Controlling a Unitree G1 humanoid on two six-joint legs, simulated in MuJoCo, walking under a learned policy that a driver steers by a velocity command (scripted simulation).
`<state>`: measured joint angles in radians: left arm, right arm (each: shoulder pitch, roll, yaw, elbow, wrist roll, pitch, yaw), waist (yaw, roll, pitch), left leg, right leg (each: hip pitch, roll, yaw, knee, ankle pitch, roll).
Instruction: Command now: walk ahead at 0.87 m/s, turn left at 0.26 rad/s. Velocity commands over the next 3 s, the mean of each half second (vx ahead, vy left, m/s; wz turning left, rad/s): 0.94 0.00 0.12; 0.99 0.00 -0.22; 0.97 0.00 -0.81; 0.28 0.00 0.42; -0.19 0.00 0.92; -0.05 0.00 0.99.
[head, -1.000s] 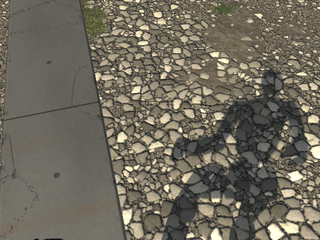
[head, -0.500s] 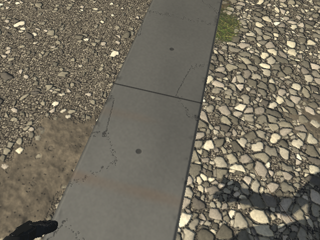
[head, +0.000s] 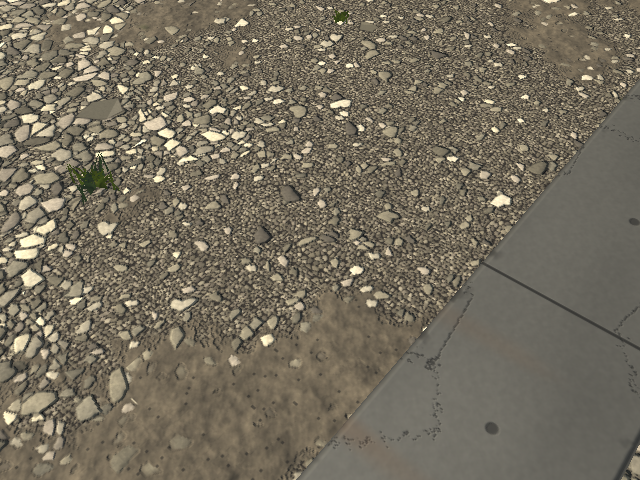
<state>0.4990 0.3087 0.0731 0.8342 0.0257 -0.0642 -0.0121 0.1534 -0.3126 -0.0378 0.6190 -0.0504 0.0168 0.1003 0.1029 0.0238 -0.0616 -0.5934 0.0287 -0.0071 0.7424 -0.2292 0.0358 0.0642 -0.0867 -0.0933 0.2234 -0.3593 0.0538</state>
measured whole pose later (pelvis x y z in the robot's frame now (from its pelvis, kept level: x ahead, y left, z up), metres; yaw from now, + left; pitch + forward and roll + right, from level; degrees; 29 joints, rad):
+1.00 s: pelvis +0.92 +0.09 -0.02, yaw -8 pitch +2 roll +0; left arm 0.46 0.28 0.04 0.93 -0.01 -0.08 0.00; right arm 0.01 -0.26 0.01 0.72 -0.07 -0.09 0.01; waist 0.09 -0.01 0.06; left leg -0.54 0.03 0.06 0.64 -0.15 0.02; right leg -0.07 0.02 0.08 1.02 -0.41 -0.11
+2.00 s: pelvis +1.64 -0.16 -0.01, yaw -17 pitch +2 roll +0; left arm -0.01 0.24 0.02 0.61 0.02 -0.02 0.04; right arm 0.26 -0.29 -0.07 0.68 0.01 -0.01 -0.01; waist -0.06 0.02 0.09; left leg -0.43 -0.20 -0.13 0.44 -0.01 0.11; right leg -0.63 0.05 0.21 1.16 -0.43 0.07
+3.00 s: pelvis +1.49 -0.32 +0.01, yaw +42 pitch +1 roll -4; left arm 0.11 0.34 0.14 0.67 0.01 0.02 0.04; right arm 0.43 -0.28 -0.07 0.71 0.00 0.03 -0.04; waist -0.04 -0.04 0.01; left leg -0.23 -0.01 -0.12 0.52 -0.32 0.03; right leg -0.63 0.02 0.05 1.08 -0.28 0.04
